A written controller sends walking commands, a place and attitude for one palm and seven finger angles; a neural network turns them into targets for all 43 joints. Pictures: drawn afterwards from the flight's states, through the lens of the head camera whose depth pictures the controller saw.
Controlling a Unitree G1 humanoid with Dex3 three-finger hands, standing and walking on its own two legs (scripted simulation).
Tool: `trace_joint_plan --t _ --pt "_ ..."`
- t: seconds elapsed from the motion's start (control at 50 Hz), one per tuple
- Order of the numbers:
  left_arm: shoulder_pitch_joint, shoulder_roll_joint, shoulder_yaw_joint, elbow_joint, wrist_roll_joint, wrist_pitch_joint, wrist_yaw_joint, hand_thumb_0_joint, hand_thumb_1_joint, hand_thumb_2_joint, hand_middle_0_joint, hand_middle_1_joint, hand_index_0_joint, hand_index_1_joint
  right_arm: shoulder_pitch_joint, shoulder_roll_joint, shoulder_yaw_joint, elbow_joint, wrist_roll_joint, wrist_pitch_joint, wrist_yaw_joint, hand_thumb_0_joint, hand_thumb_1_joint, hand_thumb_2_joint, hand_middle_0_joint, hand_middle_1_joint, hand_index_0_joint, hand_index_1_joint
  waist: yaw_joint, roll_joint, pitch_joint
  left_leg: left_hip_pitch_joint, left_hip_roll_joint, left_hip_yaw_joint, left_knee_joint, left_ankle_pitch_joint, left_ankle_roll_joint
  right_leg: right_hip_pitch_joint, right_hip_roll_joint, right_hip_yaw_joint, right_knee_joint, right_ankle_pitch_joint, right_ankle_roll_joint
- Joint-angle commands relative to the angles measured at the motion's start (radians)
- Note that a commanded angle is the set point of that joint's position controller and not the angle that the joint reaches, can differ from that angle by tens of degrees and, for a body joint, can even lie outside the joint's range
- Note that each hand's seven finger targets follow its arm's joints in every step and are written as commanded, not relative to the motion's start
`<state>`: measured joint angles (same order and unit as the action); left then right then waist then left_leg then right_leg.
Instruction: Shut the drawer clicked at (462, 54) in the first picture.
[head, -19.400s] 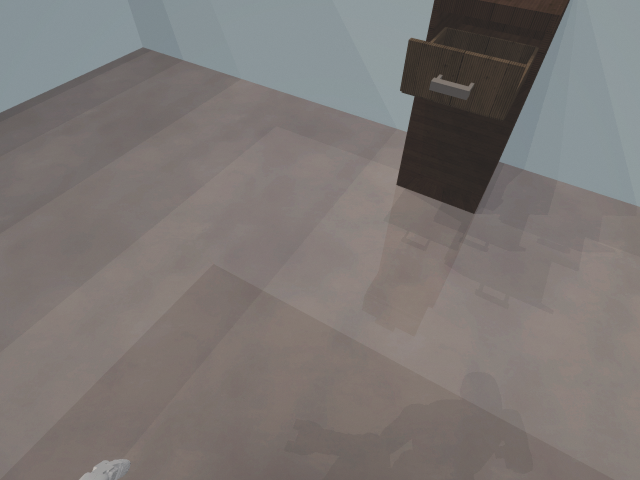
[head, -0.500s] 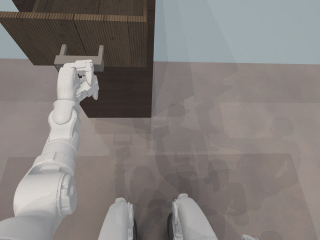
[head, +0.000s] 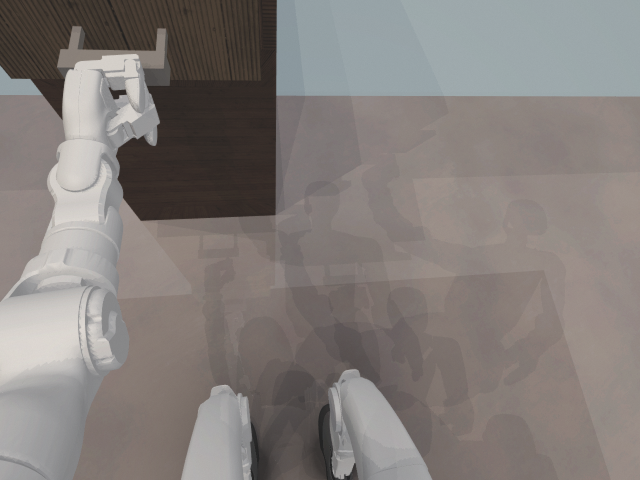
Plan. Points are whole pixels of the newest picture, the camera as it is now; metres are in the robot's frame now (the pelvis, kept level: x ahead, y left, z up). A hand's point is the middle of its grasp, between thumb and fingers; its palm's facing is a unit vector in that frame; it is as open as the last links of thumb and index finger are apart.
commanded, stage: push the drawer shut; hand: left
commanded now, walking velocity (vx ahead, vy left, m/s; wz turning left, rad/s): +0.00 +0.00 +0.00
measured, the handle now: (118, 52) +0.63 +0.18 +0.05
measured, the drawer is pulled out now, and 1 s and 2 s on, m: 0.07 0.00 0.00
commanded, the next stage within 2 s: pull the fist back off the drawer in 0.78 s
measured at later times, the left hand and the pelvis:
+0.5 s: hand (150, 65) +0.61 +0.14 +0.05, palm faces -0.03 -1.00 -0.03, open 3.4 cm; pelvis +0.00 +0.01 -0.01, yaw -2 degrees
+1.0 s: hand (141, 59) +0.62 +0.16 +0.05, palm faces -0.03 -1.00 -0.05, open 3.3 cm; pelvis -0.02 +0.01 -0.03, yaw -2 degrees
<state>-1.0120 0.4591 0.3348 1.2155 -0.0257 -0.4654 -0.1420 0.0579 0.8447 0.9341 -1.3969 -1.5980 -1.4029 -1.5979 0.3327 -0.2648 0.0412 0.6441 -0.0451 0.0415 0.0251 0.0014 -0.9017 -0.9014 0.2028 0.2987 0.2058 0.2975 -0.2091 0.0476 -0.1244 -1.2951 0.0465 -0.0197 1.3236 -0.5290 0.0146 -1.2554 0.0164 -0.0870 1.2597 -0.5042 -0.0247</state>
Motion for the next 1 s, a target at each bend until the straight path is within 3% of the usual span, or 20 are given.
trace_joint_plan --t 0.0,0.02,0.1,0.28,0.32,0.52,0.56,0.62,0.64,0.7,0.74,0.82,0.86,0.94,0.98 --pt "-0.609 0.246 0.044 -0.199 -0.009 -0.051 0.019 0.0 0.9 0.9 -1.4 -1.6 -1.4 -1.6 0.206 -0.184 -0.054 -0.029 -0.008 -0.009 -0.012 0.0 -0.9 -0.9 0.2 0.3 0.2 0.3 -0.076 0.112 -0.555 0.375 -0.024 -0.059 -0.115 0.261 0.029 0.224 0.034 0.067 -0.17 0.185 0.005" --pt "-0.63 0.247 0.035 -0.187 -0.003 -0.046 0.018 0.0 0.9 0.9 -1.4 -1.6 -1.4 -1.6 0.207 -0.186 -0.053 -0.027 -0.008 -0.01 -0.013 0.0 -0.9 -0.9 0.2 0.3 0.2 0.3 -0.089 0.12 -0.539 0.369 -0.022 -0.062 -0.114 0.249 0.03 0.201 0.034 0.065 -0.17 0.173 0.005" --pt "-0.669 0.29 0.062 -0.201 0.007 -0.039 0.018 0.0 0.9 0.9 -1.4 -1.6 -1.4 -1.6 0.23 -0.191 -0.05 -0.024 -0.017 -0.011 -0.011 0.0 -0.9 -0.9 0.2 0.3 0.2 0.3 -0.084 0.186 -0.62 0.431 -0.019 -0.075 -0.103 0.316 0.026 0.179 0.035 0.054 -0.15 0.205 0.0" --pt "-0.745 0.363 0.086 -0.164 0.039 0.005 0.017 0.0 0.9 0.9 -1.4 -1.6 -1.4 -1.6 0.27 -0.199 -0.038 -0.024 -0.025 0.0 -0.003 0.0 -0.9 -0.9 0.2 0.3 0.2 0.3 -0.108 0.211 -0.607 0.408 -0.009 -0.09 -0.089 0.329 0.028 0.151 0.042 0.045 -0.139 0.206 -0.002" --pt "-0.757 0.348 0.073 -0.177 0.045 0.013 0.021 0.0 0.9 0.9 -1.4 -1.6 -1.4 -1.6 0.275 -0.198 -0.038 -0.027 -0.027 0.003 0.0 0.0 -0.9 -0.9 0.2 0.3 0.2 0.3 -0.11 0.23 -0.633 0.431 -0.007 -0.092 -0.085 0.356 0.026 0.143 0.042 0.043 -0.136 0.222 -0.002" --pt "-0.867 0.397 0.071 -0.134 0.083 0.057 0.035 0.0 0.9 0.9 -1.4 -1.6 -1.4 -1.6 0.318 -0.206 -0.027 -0.006 -0.037 0.01 0.006 0.0 -0.9 -0.9 0.2 0.3 0.2 0.3 -0.156 0.273 -0.617 0.44 0.004 -0.111 -0.065 0.381 0.024 0.072 0.045 0.028 -0.127 0.226 -0.003" --pt "-0.912 0.405 0.071 -0.137 0.086 0.064 0.037 0.0 0.9 0.9 -1.4 -1.6 -1.4 -1.6 0.326 -0.206 -0.025 -0.004 -0.039 0.011 0.005 0.0 -0.9 -0.9 0.2 0.3 0.2 0.3 -0.173 0.255 -0.601 0.417 0.005 -0.111 -0.06 0.364 0.028 0.067 0.047 0.028 -0.129 0.217 0.0" --pt "-0.964 0.4 0.052 -0.16 0.089 0.065 0.039 0.0 0.9 0.9 -1.4 -1.6 -1.4 -1.6 0.331 -0.206 -0.023 -0.002 -0.04 0.005 0.004 0.0 -0.9 -0.9 0.2 0.3 0.2 0.3 -0.179 0.312 -0.629 0.445 0.002 -0.118 -0.058 0.357 0.025 0.037 0.046 0.026 -0.124 0.205 -0.004" --pt "-0.962 0.38 0.037 -0.138 0.091 0.071 0.038 0.0 0.9 0.9 -1.4 -1.6 -1.4 -1.6 0.328 -0.204 -0.023 0.002 -0.04 0.002 0.004 0.0 -0.9 -0.9 0.2 0.3 0.2 0.3 -0.187 0.312 -0.61 0.44 0.002 -0.118 -0.057 0.341 0.025 0.022 0.048 0.024 -0.127 0.195 -0.004" --pt "-0.99 0.401 0.033 -0.118 0.092 0.08 0.039 0.0 0.9 0.9 -1.4 -1.6 -1.4 -1.6 0.331 -0.21 -0.013 0.004 -0.04 -0.004 -0.002 0.0 -0.9 -0.9 0.2 0.3 0.2 0.3 -0.204 0.299 -0.583 0.402 0.002 -0.121 -0.057 0.296 0.03 0.011 0.049 0.025 -0.128 0.166 -0.004" --pt "-1.02 0.371 -0.001 -0.122 0.093 0.087 0.04 0.0 0.9 0.9 -1.4 -1.6 -1.4 -1.6 0.326 -0.21 -0.011 0.009 -0.041 -0.011 -0.005 0.0 -0.9 -0.9 0.2 0.3 0.2 0.3 -0.218 0.33 -0.574 0.413 0.003 -0.129 -0.063 0.261 0.029 -0.024 0.048 0.021 -0.128 0.143 -0.005" --pt "-1.06 0.379 -0.012 -0.146 0.096 0.091 0.043 0.0 0.9 0.9 -1.4 -1.6 -1.4 -1.6 0.328 -0.213 -0.007 0.011 -0.043 -0.025 -0.012 0.0 -0.9 -0.9 0.2 0.3 0.2 0.3 -0.228 0.378 -0.6 0.454 0.006 -0.139 -0.068 0.264 0.025 -0.048 0.048 0.017 -0.125 0.145 -0.007" --pt "-1.055 0.356 -0.029 -0.124 0.095 0.104 0.044 0.0 0.9 0.9 -1.4 -1.6 -1.4 -1.6 0.323 -0.214 -0.004 0.018 -0.042 -0.033 -0.014 0.0 -0.9 -0.9 0.2 0.3 0.2 0.3 -0.236 0.373 -0.587 0.439 0.008 -0.14 -0.069 0.228 0.026 -0.06 0.047 0.016 -0.127 0.129 -0.006" --pt "-1.046 0.369 -0.023 -0.112 0.101 0.121 0.047 0.0 0.9 0.9 -1.4 -1.6 -1.4 -1.6 0.322 -0.218 0.0 0.013 -0.043 -0.04 -0.015 0.0 -0.9 -0.9 0.2 0.3 0.2 0.3 -0.233 0.359 -0.572 0.42 0.006 -0.143 -0.078 0.185 0.027 -0.059 0.046 0.013 -0.128 0.108 -0.006" --pt "-1.059 0.372 -0.02 -0.142 0.107 0.118 0.047 0.0 0.9 0.9 -1.4 -1.6 -1.4 -1.6 0.326 -0.219 -0.003 0.007 -0.046 -0.044 -0.011 0.0 -0.9 -0.9 0.2 0.3 0.2 0.3 -0.222 0.396 -0.604 0.453 0.006 -0.153 -0.083 0.195 0.023 -0.069 0.044 0.009 -0.118 0.111 -0.01"
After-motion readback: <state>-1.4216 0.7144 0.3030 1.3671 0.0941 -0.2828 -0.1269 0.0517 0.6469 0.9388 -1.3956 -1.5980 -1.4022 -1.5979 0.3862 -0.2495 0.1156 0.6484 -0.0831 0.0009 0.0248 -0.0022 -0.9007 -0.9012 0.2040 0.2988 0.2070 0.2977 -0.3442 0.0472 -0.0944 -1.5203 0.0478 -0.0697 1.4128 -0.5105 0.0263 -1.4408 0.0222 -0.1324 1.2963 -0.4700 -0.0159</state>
